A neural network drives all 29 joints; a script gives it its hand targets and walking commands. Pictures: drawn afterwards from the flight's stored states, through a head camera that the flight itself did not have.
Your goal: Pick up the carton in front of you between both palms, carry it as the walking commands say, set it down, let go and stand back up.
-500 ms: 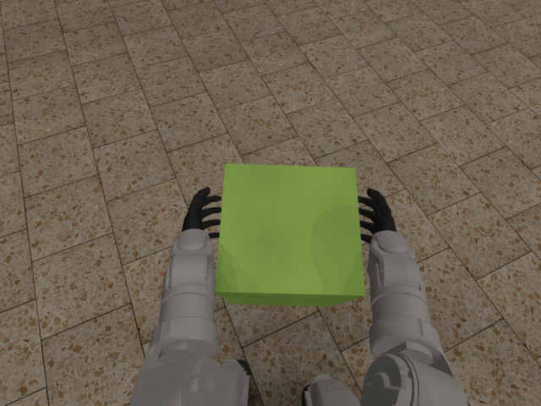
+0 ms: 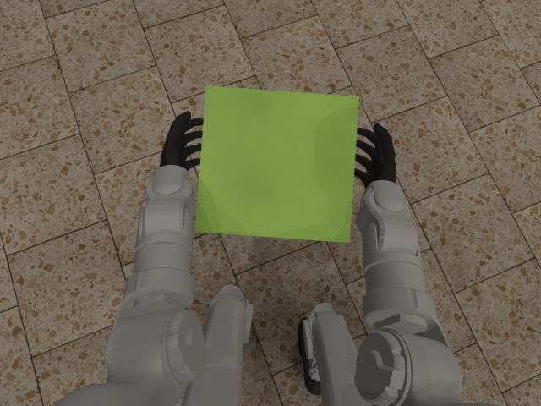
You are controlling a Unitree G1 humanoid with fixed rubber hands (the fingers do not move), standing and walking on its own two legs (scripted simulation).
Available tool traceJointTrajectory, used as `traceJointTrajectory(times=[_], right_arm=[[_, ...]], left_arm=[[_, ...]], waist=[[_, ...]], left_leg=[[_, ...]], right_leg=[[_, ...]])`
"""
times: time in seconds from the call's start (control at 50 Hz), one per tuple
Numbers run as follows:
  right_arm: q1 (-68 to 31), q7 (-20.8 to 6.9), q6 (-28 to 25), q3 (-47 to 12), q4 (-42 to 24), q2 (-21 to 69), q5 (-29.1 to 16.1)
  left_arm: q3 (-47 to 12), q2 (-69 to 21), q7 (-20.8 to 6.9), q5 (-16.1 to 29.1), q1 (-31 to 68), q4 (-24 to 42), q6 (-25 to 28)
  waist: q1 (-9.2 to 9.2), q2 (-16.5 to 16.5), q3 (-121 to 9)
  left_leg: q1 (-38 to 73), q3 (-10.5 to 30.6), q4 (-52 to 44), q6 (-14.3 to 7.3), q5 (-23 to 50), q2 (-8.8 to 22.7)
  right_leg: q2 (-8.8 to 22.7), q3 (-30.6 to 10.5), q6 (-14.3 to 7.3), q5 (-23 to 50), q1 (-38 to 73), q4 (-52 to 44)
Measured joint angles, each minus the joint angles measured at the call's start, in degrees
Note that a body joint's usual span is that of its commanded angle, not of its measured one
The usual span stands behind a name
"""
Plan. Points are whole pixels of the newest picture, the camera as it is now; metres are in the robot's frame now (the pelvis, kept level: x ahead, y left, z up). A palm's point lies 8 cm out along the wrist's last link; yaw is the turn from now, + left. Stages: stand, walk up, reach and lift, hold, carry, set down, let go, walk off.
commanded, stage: set down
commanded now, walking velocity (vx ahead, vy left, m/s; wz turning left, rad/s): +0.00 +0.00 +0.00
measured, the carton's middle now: (275, 174) +0.46 +0.04 -0.17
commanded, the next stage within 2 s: none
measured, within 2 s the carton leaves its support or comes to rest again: rests again in 1.68 s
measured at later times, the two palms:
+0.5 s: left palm (185, 173) +0.47 +0.22 -0.24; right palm (335, 184) +0.47 -0.08 -0.23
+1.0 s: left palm (192, 178) +0.50 +0.23 -0.38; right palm (316, 189) +0.50 -0.07 -0.37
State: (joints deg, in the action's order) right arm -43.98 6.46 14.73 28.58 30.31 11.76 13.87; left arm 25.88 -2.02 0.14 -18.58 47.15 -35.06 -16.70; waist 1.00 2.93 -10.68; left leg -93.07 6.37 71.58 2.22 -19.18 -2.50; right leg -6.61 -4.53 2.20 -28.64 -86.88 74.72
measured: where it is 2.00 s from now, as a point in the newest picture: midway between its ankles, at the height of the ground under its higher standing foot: (268, 353)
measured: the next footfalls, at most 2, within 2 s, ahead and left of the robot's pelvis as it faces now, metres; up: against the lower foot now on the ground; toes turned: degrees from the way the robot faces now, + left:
none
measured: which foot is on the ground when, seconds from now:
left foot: down 0.00-1.00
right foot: down 0.00-1.00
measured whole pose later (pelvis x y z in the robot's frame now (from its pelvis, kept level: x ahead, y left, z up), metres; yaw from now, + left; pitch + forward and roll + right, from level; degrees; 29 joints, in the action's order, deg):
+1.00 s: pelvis -0.04 +0.02 -0.21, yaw -7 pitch +42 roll -6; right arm -77.5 14.1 12.7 22.7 45.8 -0.2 2.9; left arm 17.0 19.1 0.5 -7.1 80.5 -53.4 -15.7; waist 5.5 4.6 14.8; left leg -129.5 6.2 116.2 2.3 -28.2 -3.0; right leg -13.4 -3.7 7.4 -39.1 -121.8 118.2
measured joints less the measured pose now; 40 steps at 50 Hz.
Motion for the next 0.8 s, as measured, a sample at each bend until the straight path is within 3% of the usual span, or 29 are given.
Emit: traceJointTrajectory(times=[0.34,0.8], right_arm=[[-11.3,4.6,-1.6,-0.8,4.7,-3.9,-4.0],[-28.7,6.1,-1.7,-0.7,12.2,-9.5,-6.8]], left_arm=[[-3.7,6.2,2.6,4.3,11.5,-5.3,0.1],[-6.8,16.0,2.0,7.3,29.3,-14.2,-0.6]], waist=[[0.94,0.5,2.2],[2.83,1.9,16.3]], left_leg=[[-21.3,0.6,19.6,0.0,-4.1,-1.5],[-36.5,1.3,37.7,0.7,-5.9,-2.9]], right_leg=[[-2.0,0.5,2.2,-5.1,-20.1,18.9],[-4.7,1.6,4.5,-8.3,-34.5,36.8]])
